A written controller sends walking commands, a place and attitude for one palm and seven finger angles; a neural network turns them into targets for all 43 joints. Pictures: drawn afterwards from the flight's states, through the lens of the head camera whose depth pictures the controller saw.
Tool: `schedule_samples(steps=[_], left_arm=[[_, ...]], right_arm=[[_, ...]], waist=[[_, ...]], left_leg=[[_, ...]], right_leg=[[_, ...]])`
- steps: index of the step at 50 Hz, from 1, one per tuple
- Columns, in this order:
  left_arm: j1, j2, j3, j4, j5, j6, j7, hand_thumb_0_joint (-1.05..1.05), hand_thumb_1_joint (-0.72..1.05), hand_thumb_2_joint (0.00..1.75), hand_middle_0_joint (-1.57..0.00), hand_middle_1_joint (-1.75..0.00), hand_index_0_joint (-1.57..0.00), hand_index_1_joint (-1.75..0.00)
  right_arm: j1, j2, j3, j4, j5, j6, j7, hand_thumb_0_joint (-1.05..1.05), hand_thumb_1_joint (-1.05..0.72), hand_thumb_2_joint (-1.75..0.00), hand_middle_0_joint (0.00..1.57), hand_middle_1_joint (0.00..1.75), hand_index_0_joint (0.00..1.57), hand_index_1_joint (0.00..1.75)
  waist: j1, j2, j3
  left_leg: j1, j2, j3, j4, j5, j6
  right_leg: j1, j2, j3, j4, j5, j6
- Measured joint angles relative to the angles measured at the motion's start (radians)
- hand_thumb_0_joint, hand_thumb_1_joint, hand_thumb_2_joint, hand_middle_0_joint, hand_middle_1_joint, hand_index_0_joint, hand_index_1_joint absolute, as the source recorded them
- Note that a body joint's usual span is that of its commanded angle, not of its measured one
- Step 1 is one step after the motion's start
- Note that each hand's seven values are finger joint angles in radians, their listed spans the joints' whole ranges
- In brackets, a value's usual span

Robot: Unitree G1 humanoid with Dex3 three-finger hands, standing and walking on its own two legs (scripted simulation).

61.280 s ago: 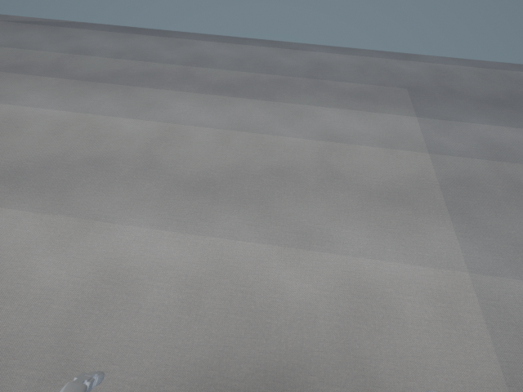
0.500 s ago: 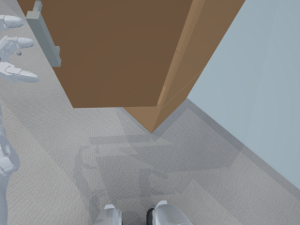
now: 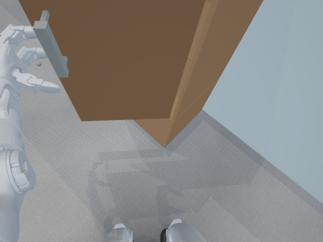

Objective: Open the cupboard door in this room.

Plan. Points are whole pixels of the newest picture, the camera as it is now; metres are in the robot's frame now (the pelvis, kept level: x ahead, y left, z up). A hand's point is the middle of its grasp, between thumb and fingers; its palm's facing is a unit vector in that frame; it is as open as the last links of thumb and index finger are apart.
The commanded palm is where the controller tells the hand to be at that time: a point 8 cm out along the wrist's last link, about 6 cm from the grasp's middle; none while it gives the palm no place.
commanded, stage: slide the fingers in behind the handle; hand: left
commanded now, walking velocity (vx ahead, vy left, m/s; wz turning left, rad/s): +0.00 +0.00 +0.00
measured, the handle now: (54, 46) +0.56 +0.22 +0.10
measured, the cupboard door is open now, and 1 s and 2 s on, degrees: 48 48 49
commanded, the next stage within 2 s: close the thumb around the handle in 0.90 s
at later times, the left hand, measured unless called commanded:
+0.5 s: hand (55, 64) +0.50 +0.21 +0.10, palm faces +0.01 -1.00 +0.01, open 14.0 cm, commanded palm +0.49 +0.25 +0.10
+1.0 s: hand (54, 64) +0.51 +0.21 +0.10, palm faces +0.03 -1.00 +0.01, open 14.0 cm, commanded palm +0.49 +0.25 +0.10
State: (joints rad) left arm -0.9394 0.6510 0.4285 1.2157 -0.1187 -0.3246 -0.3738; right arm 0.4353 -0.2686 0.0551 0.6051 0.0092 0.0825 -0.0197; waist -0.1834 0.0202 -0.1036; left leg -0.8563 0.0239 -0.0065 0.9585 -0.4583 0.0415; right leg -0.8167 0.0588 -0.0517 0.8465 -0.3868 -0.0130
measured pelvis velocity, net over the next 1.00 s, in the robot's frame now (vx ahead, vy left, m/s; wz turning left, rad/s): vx -0.01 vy -0.01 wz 0.00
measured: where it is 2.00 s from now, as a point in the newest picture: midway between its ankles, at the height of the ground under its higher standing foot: outside the picture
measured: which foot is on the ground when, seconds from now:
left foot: down 0.00-1.00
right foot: down 0.00-1.00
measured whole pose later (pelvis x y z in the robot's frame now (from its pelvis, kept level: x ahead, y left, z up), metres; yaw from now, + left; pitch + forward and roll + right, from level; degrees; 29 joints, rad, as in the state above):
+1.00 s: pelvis -0.01 -0.01 +0.00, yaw +0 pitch +20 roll -4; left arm -0.97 0.60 0.41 1.23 -0.10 -0.34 -0.30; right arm 0.42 -0.28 0.05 0.62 0.00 0.05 -0.02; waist -0.19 0.01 -0.09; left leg -0.87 0.02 -0.01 0.97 -0.45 0.03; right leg -0.84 0.06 -0.05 0.87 -0.39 -0.02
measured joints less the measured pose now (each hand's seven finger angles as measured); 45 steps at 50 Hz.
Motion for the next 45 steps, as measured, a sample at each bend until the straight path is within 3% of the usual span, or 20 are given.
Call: schedule_samples(steps=[8,16,26,37,45], left_arm=[[-0.002,-0.048,-0.001,-0.017,0.011,0.000,0.036,-0.01,-0.50,0.30,-0.30,-1.20,-0.30,-1.20],[0.010,-0.059,-0.008,-0.019,0.019,-0.004,0.066,-0.01,-0.50,0.30,-0.30,-1.20,-0.30,-1.20],[0.020,-0.093,-0.033,-0.023,0.001,-0.009,0.076,-0.01,-0.50,0.30,-0.30,-1.20,-0.30,-1.20],[0.020,-0.079,-0.013,-0.027,0.019,-0.033,0.091,-0.01,-0.50,0.30,-0.30,-1.20,-0.30,-1.20],[-0.021,-0.052,-0.024,0.027,0.018,0.005,0.075,-0.01,-0.50,0.30,-0.30,-1.20,-0.30,-1.20]], right_arm=[[-0.010,-0.004,-0.009,0.006,-0.006,-0.007,0.005,0.00,-0.91,-0.90,0.20,0.30,0.20,0.30],[-0.008,-0.001,-0.011,-0.001,-0.003,-0.004,0.010,0.00,-0.91,-0.90,0.20,0.30,0.20,0.30],[-0.007,0.002,-0.014,0.010,-0.002,-0.007,0.015,0.01,-0.91,-0.90,0.20,0.30,0.20,0.30],[-0.013,-0.001,-0.016,0.004,-0.003,-0.018,0.013,0.00,-0.91,-0.90,0.20,0.30,0.20,0.30],[-0.014,-0.005,-0.009,0.008,0.000,-0.022,0.004,0.01,-0.91,-0.90,0.20,0.30,0.20,0.30]], waist=[[-0.002,0.000,-0.002],[-0.002,0.002,-0.003],[0.009,0.003,-0.007],[0.003,0.000,-0.003],[-0.005,-0.002,0.007]], left_leg=[[-0.002,-0.002,0.002,0.002,0.000,0.000],[0.013,0.001,0.006,-0.003,-0.002,-0.003],[0.027,0.000,0.005,-0.010,0.001,-0.006],[0.018,0.002,0.007,-0.004,0.003,-0.009],[0.006,-0.001,-0.001,-0.002,0.008,-0.008]], right_leg=[[-0.005,-0.002,0.002,0.007,-0.003,0.000],[0.006,0.001,0.006,0.007,-0.005,-0.003],[0.018,0.000,0.005,0.006,-0.006,-0.006],[0.005,0.002,0.007,0.016,-0.004,-0.010],[-0.002,0.000,-0.001,0.015,-0.001,-0.010]])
